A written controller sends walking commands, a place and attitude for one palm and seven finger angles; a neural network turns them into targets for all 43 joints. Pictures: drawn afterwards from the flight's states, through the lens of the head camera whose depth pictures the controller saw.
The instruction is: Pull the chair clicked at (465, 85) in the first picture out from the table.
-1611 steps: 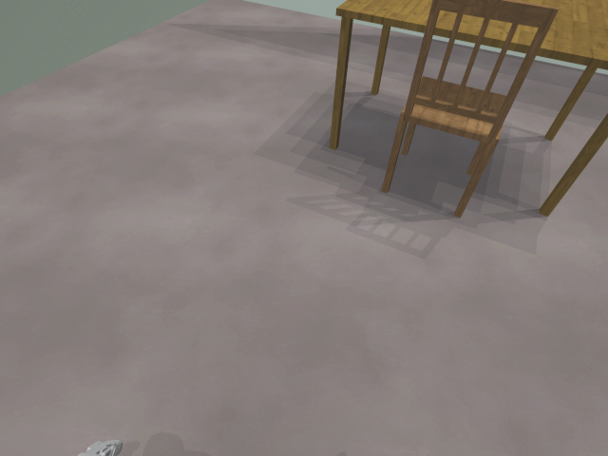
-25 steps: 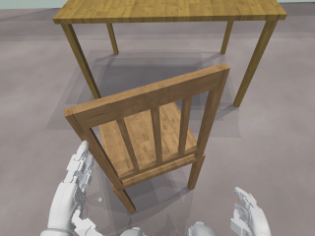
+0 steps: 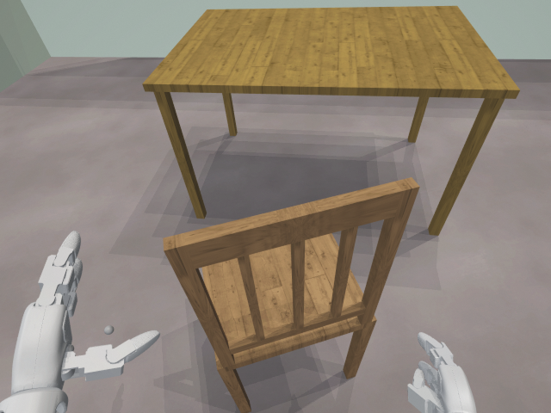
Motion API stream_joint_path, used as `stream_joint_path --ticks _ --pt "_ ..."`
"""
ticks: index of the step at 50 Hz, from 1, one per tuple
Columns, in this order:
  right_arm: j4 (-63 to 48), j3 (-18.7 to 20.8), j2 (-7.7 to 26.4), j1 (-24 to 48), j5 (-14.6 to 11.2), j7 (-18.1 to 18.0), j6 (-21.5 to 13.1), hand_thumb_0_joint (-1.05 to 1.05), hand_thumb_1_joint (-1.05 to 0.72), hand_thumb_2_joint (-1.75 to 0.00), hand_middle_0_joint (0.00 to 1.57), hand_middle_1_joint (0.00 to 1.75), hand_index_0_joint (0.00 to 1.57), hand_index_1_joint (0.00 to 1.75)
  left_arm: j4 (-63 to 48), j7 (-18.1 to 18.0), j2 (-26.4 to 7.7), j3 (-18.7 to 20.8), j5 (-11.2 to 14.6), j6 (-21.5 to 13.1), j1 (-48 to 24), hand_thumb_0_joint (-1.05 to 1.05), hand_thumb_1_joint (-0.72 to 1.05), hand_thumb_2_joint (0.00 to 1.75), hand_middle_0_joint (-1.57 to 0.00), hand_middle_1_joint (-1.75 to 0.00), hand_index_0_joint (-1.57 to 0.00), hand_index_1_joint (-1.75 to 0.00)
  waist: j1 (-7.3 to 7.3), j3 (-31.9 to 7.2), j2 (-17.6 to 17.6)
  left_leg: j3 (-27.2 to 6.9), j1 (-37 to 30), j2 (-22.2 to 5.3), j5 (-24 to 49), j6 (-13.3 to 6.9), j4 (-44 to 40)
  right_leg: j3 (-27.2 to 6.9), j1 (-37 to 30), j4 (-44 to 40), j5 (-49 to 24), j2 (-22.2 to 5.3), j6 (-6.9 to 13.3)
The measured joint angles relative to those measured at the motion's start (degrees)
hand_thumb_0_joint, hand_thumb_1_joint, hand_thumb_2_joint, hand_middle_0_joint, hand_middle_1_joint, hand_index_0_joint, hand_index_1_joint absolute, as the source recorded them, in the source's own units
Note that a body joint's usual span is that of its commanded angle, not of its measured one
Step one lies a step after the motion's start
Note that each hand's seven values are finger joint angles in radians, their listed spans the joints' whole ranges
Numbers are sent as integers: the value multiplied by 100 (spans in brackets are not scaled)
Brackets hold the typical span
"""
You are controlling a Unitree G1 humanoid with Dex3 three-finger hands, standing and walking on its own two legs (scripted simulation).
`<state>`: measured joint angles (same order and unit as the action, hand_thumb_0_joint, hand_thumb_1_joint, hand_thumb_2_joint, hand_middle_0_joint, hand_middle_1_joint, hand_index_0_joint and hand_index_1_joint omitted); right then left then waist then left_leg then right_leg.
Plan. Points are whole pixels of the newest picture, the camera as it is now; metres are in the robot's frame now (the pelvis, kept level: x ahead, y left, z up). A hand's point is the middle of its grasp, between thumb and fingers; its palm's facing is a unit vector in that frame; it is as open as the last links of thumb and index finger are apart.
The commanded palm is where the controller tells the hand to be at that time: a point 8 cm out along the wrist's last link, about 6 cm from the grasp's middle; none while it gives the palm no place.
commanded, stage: draw the hand back to the body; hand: left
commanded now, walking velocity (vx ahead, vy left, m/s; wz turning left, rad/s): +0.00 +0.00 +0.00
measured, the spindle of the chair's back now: (298, 288) +0.36 +0.01 -0.08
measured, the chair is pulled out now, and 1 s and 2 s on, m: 0.54 0.54 0.54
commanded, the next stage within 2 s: step back with the hand held close in 0.68 s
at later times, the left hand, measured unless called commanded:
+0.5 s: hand (57, 287) +0.20 +0.27 +0.16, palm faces +0.45 -0.79 -0.42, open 7.7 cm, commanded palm +0.15 +0.31 +0.19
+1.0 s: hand (51, 273) +0.21 +0.26 +0.18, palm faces +0.39 -0.77 -0.50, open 7.4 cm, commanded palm +0.14 +0.30 +0.19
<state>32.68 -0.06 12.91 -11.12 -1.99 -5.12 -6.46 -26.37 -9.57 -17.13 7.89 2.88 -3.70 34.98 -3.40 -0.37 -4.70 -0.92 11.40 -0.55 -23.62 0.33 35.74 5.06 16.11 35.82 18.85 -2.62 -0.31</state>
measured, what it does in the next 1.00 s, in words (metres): stands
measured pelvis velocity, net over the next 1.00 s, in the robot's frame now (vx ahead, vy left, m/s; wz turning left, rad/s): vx -0.01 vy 0.01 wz -0.06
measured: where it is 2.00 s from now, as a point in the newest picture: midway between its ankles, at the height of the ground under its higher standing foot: outside the picture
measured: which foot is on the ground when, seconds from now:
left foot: down 0.00-1.00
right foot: down 0.00-1.00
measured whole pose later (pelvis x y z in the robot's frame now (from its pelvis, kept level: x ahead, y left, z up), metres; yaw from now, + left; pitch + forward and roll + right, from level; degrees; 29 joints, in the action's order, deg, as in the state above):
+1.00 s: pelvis -0.01 +0.01 +0.02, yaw -3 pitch -1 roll +0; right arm 34.0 0.3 13.0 -7.7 -1.2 -3.0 -4.6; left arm -24.4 -7.8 -21.7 23.1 4.2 -9.5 28.3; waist -2.1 4.9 -4.7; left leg 2.7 6.0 -0.5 -17.1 -0.4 24.5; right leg 1.7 12.1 24.8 11.1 -1.9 -1.1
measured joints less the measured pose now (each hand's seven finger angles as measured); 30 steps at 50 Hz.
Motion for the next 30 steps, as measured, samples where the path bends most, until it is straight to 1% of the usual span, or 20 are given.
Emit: stream_joint_path --ticks 5,9,15,19,21,25,30 --pt "120 -34 -76 106 41 98 29 2 -90 -89 20 30 20 30 89 27 10 289 8 -54 -167 0 23 58 -11 -16 -12 -16 -22 80 -18 61 -327 2 143 -22 -381 -50 -292 -347 -143 15 -26" --pt "213 -38 -93 101 70 148 27 2 -90 -89 20 30 20 30 67 45 -96 516 16 -60 -254 0 37 65 -13 -19 -14 -19 -53 145 -8 91 -529 -3 239 -32 -627 -74 -482 -588 -245 32 -38" --pt "394 12 -42 59 82 185 30 2 -90 -89 20 30 20 30 -1 9 -306 1015 38 -129 -448 0 58 75 -17 -24 -17 -23 -80 204 -35 113 -759 -15 342 -42 -889 -86 -724 -889 -375 57 -54" --pt "496 65 6 78 78 205 89 2 -90 -89 20 30 20 30 141 -12 -320 1282 70 -219 -634 1 72 82 -18 -26 -19 -26 -60 245 -60 134 -839 -10 401 -56 -1004 -105 -800 -1013 -447 58 -67" --pt "515 95 29 94 72 223 132 2 -90 -89 20 30 20 30 262 4 -240 1286 85 -241 -675 1 77 84 -19 -27 -19 -27 -32 272 -64 146 -845 -5 429 -64 -1042 -116 -805 -1055 -480 56 -73" --pt "518 136 61 81 81 240 166 2 -90 -89 20 30 20 30 409 70 -98 1093 94 -183 -631 1 83 87 -20 -29 -20 -29 -7 332 -25 174 -848 3 479 -75 -1107 -144 -793 -1108 -533 53 -79" --pt "540 139 69 -18 92 225 73 2 -90 -89 20 30 20 30 224 93 -164 942 55 -141 -469 1 87 89 -20 -30 -21 -29 -22 320 42 174 -880 -16 490 -67 -1135 -141 -843 -1176 -565 75 -72"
